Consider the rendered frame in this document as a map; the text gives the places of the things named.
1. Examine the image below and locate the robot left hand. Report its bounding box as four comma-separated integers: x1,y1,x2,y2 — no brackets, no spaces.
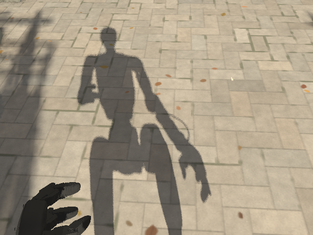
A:
14,182,91,235

